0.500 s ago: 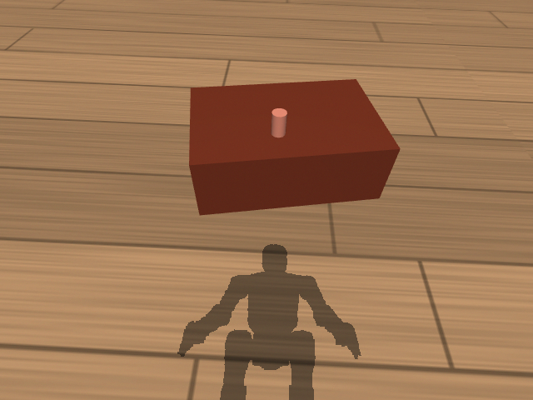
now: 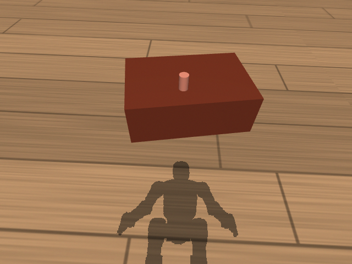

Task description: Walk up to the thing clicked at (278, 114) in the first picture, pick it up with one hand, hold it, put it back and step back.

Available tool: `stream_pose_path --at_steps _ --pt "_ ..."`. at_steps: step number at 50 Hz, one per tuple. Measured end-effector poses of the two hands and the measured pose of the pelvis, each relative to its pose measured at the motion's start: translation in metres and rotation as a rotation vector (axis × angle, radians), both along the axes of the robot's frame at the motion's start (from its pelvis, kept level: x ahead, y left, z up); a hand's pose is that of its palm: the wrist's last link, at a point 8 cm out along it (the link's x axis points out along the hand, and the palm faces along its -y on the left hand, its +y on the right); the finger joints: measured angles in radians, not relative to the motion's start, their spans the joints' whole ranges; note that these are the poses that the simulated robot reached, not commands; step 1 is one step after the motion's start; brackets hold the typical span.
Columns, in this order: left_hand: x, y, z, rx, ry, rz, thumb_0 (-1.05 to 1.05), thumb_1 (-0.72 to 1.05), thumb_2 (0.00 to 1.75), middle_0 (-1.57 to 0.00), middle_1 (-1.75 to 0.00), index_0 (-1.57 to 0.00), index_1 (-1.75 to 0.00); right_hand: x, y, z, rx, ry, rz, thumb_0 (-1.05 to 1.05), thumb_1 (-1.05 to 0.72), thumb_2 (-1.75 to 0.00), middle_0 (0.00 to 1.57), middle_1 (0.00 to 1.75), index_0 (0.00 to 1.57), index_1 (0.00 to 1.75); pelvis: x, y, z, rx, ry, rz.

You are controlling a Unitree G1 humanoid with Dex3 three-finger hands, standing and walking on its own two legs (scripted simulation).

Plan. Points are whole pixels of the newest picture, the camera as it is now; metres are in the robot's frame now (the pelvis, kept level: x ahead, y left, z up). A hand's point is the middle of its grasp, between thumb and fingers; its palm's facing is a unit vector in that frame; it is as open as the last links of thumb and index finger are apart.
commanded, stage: stand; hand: right
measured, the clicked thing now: (183, 81) +1.29 -0.05 -0.40
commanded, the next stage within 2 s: walk up in 0.62 s
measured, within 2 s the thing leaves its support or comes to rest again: neither
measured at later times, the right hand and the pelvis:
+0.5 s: hand out of the picture +0.08 -0.25 -0.16, palm faces -0.03 +0.94 -0.34, open 7.3 cm; pelvis +0.00 +0.00 +0.00, yaw +0 degrees
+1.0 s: hand (265, 258) +0.18 -0.22 -0.14, palm faces -0.09 +0.89 -0.44, open 7.4 cm; pelvis +0.08 +0.07 -0.03, yaw +6 degrees
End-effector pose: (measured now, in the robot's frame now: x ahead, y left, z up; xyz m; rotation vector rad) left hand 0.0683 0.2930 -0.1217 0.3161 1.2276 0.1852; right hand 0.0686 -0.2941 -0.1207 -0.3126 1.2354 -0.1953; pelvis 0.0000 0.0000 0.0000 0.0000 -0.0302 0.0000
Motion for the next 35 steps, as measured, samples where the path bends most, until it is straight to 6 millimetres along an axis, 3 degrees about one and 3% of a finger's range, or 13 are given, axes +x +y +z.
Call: stream_pose_path --at_steps 35 --pt "0.0030 0.0080 0.0042 -0.003 -0.048 0.019 0.00 0.90 0.90 -0.21 -0.30 -0.20 -0.30 0.0099 -0.0064 0.0005 0.009 -0.026 0.018 0.01 -0.90 -0.90 0.20 0.30 0.21 0.30 0.0098 -0.0009 -0.0035 -0.007 0.004 0.017"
